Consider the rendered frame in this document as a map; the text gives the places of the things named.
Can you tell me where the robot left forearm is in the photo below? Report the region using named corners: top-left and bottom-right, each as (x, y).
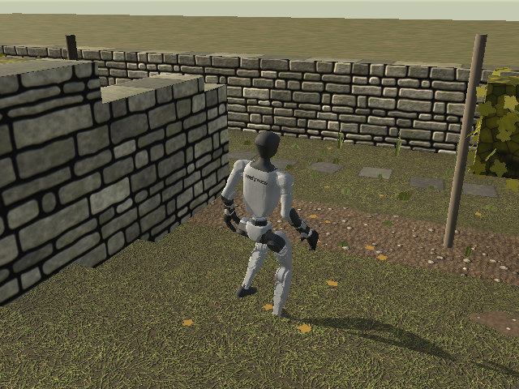
top-left (221, 189), bottom-right (235, 216)

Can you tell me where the robot left upper arm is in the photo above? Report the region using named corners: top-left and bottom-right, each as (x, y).
top-left (221, 160), bottom-right (251, 200)

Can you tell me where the robot right hand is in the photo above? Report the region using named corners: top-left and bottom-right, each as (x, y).
top-left (300, 230), bottom-right (319, 250)

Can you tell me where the robot right forearm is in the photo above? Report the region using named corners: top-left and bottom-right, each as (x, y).
top-left (288, 208), bottom-right (312, 238)

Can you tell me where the robot right upper arm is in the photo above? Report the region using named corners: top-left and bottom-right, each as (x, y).
top-left (276, 171), bottom-right (294, 220)

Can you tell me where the left robot thigh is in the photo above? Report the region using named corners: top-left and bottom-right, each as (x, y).
top-left (236, 217), bottom-right (270, 253)

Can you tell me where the robot torso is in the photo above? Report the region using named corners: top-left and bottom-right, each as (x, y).
top-left (242, 159), bottom-right (281, 244)

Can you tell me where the robot left hand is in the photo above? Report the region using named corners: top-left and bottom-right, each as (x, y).
top-left (224, 211), bottom-right (240, 232)

